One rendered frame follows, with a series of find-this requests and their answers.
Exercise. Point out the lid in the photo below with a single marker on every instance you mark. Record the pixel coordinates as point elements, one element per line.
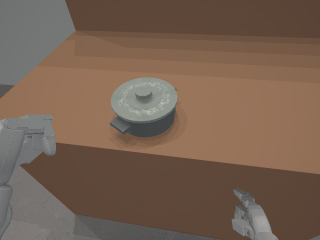
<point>128,107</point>

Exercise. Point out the robot left forearm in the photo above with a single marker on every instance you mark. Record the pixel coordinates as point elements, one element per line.
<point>6,210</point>

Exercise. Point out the pot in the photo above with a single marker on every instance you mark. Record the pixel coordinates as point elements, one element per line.
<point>144,129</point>

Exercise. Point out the right robot hand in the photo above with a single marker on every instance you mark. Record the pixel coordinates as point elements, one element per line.
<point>255,219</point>

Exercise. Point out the knob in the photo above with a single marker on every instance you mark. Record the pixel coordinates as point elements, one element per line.
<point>143,92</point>

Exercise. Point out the left robot hand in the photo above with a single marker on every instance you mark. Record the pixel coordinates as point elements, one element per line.
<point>22,140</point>

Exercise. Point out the table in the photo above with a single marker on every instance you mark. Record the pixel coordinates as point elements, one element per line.
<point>247,78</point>

